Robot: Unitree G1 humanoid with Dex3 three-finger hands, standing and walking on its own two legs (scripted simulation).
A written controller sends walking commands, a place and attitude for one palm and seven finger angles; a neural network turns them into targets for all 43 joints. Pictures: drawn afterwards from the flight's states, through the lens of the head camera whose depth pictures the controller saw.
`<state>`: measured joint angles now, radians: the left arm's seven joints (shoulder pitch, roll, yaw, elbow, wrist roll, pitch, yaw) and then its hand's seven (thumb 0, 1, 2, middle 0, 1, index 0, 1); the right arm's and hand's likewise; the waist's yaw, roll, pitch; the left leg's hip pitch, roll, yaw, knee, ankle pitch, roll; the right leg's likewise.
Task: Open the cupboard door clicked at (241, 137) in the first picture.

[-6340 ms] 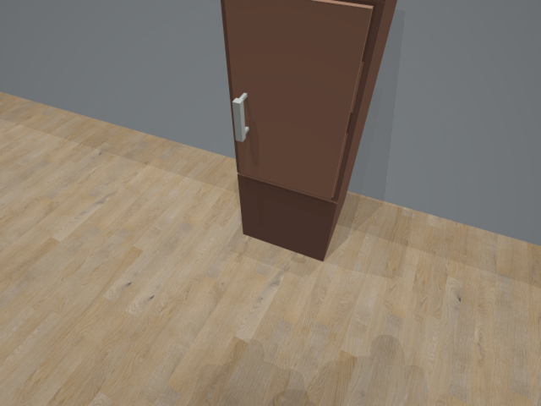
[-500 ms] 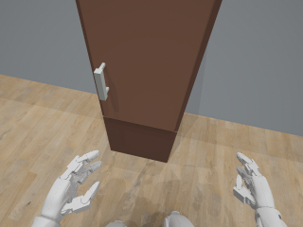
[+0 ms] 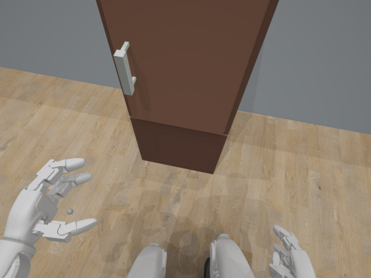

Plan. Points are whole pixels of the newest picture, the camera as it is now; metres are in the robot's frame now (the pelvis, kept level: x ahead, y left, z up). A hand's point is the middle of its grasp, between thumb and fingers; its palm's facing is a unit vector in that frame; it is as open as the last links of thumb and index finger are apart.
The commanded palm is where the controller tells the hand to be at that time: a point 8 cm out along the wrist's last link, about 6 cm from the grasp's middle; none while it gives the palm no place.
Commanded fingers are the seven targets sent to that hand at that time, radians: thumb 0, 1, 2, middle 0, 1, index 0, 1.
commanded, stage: raise the hand with hooked fingers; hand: left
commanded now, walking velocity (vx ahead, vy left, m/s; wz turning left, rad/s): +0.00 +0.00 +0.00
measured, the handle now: (127, 69) +0.62 +0.18 +0.03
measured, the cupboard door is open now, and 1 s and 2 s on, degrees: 0 0 0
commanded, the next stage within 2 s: move the hooked fingers beside the handle in 1.20 s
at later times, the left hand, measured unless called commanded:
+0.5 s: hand (53, 199) +0.26 +0.26 +0.03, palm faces -0.16 -0.99 -0.07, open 13.8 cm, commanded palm +0.25 +0.31 +0.04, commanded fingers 0.00 -0.50 0.30 -0.30 -1.20 -0.30 -1.20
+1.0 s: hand (52, 183) +0.29 +0.27 +0.04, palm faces -0.17 -0.98 -0.06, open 14.0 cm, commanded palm +0.27 +0.32 +0.05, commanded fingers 0.00 -0.50 0.30 -0.30 -1.20 -0.30 -1.20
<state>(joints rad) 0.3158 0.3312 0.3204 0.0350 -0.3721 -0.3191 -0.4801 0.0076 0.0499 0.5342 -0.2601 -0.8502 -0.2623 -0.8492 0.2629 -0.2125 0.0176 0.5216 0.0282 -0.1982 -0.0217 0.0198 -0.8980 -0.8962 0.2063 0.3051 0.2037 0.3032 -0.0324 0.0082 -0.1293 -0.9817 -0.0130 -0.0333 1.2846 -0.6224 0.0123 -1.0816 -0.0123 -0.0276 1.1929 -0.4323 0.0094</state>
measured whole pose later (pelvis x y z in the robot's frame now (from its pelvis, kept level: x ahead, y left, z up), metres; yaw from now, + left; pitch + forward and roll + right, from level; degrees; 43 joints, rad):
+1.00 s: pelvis +0.00 +0.00 -0.01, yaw +0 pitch +20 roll -3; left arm 0.03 0.48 0.47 0.35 -0.42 -0.35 -0.69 -0.01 -0.50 0.30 -0.30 -1.20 -0.30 -1.20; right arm 0.25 -0.30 0.02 0.48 0.03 -0.19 -0.02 0.02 -0.90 -0.90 0.20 0.30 0.20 0.30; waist -0.05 -0.01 -0.13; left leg -1.03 0.00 -0.05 1.32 -0.64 0.01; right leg -1.12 0.00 -0.05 1.20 -0.44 0.01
